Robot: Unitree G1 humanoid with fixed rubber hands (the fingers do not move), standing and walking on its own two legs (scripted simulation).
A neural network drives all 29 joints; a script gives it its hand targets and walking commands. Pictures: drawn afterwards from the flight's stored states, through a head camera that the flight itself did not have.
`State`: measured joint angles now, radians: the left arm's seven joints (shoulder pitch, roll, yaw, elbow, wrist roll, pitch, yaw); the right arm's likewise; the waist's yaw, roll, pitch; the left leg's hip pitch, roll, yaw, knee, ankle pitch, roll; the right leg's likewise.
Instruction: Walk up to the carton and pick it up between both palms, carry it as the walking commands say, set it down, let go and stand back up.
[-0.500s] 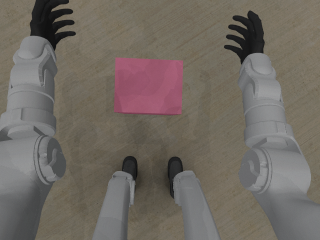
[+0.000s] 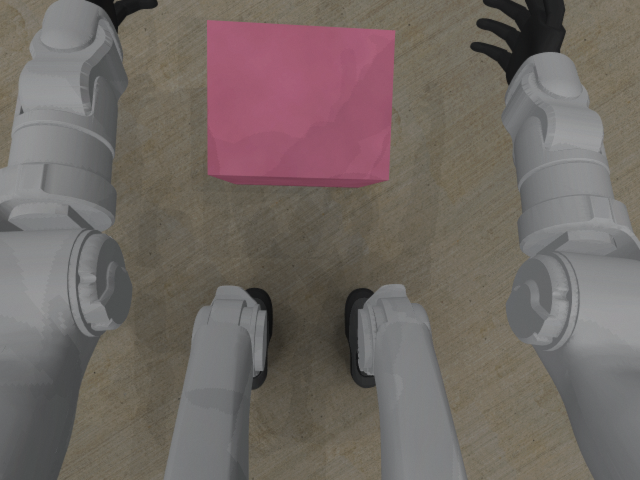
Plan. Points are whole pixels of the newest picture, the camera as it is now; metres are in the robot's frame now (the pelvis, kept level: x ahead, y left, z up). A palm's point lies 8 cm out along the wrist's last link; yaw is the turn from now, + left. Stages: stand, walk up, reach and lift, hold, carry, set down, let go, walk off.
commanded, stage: reach and lift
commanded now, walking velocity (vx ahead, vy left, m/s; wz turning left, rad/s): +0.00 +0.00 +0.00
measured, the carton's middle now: (299, 122) +0.53 +0.02 -0.39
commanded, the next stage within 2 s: none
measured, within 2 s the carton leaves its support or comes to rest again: neither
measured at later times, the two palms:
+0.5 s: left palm (155, 73) +0.56 +0.20 -0.26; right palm (454, 95) +0.55 -0.19 -0.27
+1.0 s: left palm (166, 82) +0.56 +0.20 -0.31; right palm (441, 104) +0.55 -0.19 -0.32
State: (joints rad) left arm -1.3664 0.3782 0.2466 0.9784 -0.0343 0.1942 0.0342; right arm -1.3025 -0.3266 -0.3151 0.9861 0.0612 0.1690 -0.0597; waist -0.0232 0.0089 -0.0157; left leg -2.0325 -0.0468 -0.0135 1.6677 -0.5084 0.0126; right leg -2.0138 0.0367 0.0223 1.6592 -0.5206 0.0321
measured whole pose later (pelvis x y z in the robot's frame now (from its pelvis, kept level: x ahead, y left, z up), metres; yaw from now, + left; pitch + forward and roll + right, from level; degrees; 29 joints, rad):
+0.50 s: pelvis -0.01 -0.01 -0.11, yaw +0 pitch +46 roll -1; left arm -1.50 0.46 0.17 1.12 -0.13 0.12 0.03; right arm -1.45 -0.33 -0.22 1.07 0.11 0.14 -0.12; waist -0.02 -0.02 0.20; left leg -2.27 -0.04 -0.02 2.08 -0.60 -0.02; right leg -2.27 0.05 -0.01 2.08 -0.61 0.01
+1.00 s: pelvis -0.01 -0.01 -0.16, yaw +0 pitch +38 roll -1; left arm -1.58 0.48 0.08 1.18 -0.20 0.09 0.05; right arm -1.52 -0.39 -0.14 1.15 0.20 0.09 -0.12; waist -0.01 -0.01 0.37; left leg -2.28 -0.02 0.00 2.25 -0.64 0.01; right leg -2.27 0.04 0.00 2.25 -0.64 0.02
